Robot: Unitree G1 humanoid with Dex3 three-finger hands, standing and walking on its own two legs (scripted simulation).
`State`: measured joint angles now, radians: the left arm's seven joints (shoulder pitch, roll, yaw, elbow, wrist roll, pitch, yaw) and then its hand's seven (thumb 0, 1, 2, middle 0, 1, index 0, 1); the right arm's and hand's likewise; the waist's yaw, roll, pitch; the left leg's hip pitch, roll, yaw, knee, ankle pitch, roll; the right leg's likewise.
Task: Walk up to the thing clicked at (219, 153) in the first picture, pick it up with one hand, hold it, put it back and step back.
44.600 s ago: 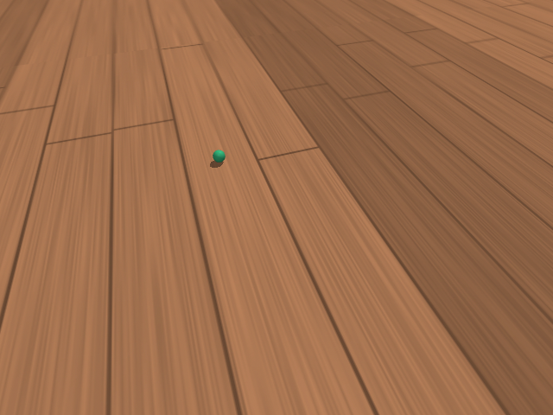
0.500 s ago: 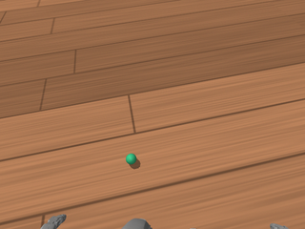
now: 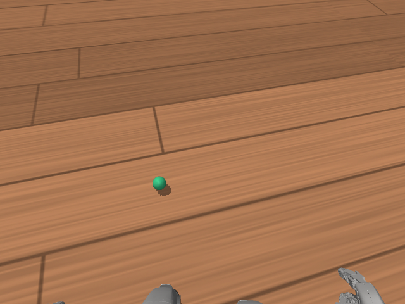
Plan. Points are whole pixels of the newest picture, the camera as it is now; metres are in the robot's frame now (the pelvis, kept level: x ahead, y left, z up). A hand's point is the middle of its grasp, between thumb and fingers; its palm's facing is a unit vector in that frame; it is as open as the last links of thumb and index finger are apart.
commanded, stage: step back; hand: left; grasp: from above
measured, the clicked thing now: (159, 183) +0.71 +0.26 -0.72
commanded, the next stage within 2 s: none
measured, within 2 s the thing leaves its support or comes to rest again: neither
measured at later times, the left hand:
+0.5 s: hand out of the picture -0.04 +0.26 -0.14, palm faces +0.09 -0.93 -0.37, open 7.4 cm
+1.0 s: hand out of the picture -0.31 +0.20 -0.13, palm faces +0.06 -0.91 -0.41, open 7.4 cm
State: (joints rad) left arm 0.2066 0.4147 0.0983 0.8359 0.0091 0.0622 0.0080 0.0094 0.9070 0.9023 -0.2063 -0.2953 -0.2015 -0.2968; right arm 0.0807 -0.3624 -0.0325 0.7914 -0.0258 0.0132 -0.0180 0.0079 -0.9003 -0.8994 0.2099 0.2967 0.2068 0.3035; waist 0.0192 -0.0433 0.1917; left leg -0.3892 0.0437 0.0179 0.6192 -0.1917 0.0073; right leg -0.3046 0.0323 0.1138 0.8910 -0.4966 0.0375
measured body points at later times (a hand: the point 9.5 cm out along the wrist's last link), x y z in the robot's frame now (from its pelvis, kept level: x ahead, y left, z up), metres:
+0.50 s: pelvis -0.17 -0.02 +0.00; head -0.12 +0.01 +0.44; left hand -0.04 +0.31 -0.12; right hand -0.09 -0.32 -0.12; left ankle -0.17 +0.09 -0.72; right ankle -0.07 -0.14 -0.70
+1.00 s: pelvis -0.34 -0.08 +0.01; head -0.31 -0.10 +0.46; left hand -0.32 +0.24 -0.10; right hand -0.21 -0.40 -0.11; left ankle -0.30 +0.08 -0.65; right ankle -0.33 -0.19 -0.72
